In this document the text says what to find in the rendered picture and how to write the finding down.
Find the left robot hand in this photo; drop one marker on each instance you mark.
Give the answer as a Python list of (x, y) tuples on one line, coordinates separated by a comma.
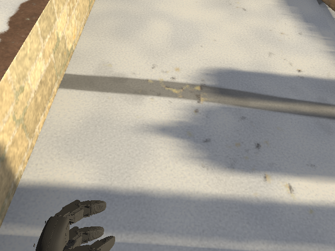
[(57, 235)]

